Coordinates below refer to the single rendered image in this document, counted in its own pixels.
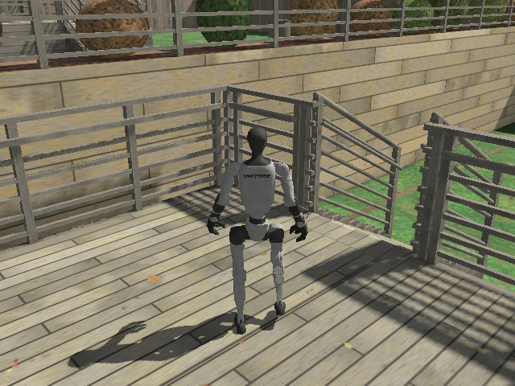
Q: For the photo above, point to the left robot upper arm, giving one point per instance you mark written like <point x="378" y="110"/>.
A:
<point x="227" y="183"/>

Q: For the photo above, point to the humanoid robot torso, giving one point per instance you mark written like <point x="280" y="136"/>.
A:
<point x="257" y="186"/>

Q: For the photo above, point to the left robot hand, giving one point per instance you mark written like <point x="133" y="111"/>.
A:
<point x="218" y="224"/>

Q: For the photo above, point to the robot left forearm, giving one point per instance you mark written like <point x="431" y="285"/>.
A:
<point x="216" y="210"/>

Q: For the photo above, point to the right robot upper arm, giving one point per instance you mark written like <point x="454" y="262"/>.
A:
<point x="283" y="170"/>

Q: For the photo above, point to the right robot hand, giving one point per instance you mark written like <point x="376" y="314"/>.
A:
<point x="298" y="230"/>

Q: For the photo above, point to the robot right forearm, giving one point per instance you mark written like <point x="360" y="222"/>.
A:
<point x="297" y="214"/>

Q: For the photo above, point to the robot right thigh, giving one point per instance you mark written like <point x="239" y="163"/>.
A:
<point x="275" y="235"/>

